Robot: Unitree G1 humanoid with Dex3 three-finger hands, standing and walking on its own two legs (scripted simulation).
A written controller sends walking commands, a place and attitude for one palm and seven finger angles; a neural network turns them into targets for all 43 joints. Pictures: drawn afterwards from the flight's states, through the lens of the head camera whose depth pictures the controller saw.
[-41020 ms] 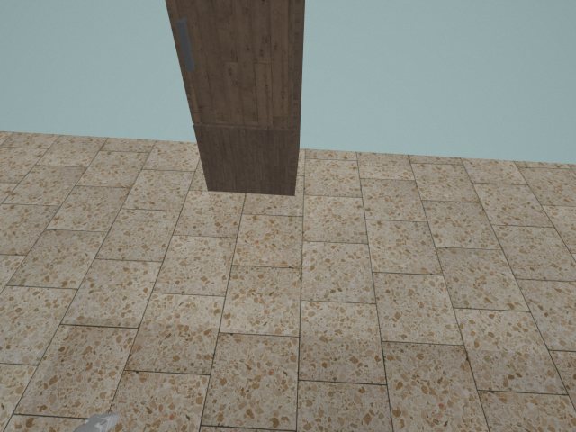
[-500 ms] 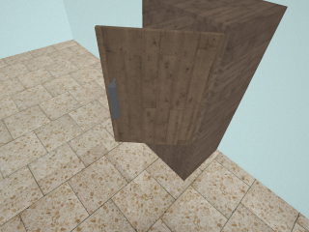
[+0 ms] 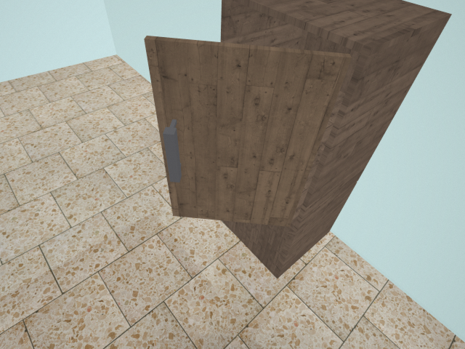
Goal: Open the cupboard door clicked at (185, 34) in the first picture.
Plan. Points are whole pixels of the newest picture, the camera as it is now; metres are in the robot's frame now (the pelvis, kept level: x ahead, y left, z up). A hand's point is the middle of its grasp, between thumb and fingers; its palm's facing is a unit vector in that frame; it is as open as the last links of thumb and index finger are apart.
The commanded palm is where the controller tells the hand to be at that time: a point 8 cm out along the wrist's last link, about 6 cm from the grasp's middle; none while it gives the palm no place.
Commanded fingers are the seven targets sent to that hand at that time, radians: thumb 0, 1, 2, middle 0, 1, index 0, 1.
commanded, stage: come to a stop and stand still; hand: left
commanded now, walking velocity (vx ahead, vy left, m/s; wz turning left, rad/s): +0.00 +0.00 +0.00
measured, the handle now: (174, 151) +0.57 +0.19 -0.01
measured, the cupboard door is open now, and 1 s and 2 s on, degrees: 45 45 45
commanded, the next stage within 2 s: look again from close up in 0.94 s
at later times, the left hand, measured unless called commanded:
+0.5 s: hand out of the picture +0.06 +0.20 -0.17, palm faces +0.01 -0.97 -0.26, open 7.3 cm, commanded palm none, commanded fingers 0.00 0.90 0.90 -0.20 -0.30 -0.20 -0.30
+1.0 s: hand out of the picture -0.05 +0.15 -0.17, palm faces +0.02 -0.99 -0.14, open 7.3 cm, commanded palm none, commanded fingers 0.00 0.90 0.90 -0.20 -0.30 -0.20 -0.30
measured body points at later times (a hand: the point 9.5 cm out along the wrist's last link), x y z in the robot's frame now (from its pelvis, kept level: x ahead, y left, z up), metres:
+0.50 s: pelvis +0.00 +0.00 +0.00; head +0.03 +0.00 +0.45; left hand +0.06 +0.25 -0.15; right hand +0.01 -0.22 -0.16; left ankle +0.01 +0.08 -0.73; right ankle +0.01 -0.13 -0.73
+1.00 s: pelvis -0.02 -0.01 +0.01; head -0.02 +0.00 +0.46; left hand -0.05 +0.20 -0.15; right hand -0.04 -0.22 -0.15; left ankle +0.01 +0.08 -0.73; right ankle +0.01 -0.13 -0.73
